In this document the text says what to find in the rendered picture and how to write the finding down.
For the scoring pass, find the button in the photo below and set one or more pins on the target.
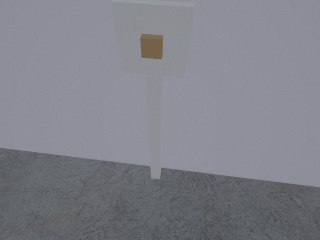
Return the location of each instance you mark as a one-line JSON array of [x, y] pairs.
[[151, 46]]

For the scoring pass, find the panel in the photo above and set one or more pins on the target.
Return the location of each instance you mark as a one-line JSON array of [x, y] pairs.
[[174, 21]]

